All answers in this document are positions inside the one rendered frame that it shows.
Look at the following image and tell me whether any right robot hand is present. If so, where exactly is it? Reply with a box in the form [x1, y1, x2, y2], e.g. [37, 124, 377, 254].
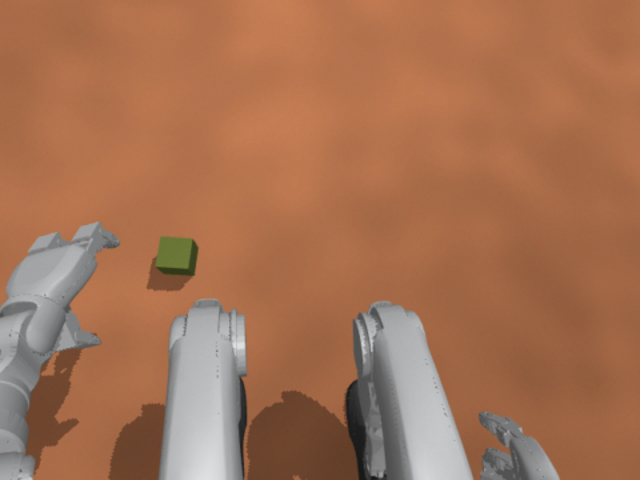
[479, 412, 560, 480]

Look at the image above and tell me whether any left robot hand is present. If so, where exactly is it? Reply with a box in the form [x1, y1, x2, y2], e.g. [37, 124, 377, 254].
[6, 222, 120, 352]

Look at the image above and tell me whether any left robot arm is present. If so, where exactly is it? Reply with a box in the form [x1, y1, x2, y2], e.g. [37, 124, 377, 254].
[0, 295, 66, 480]

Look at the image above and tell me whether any cube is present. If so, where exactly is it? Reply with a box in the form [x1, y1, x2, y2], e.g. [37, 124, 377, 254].
[155, 236, 198, 276]

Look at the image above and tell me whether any right robot foot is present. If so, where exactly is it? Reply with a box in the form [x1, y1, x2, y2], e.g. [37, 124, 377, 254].
[346, 379, 387, 480]

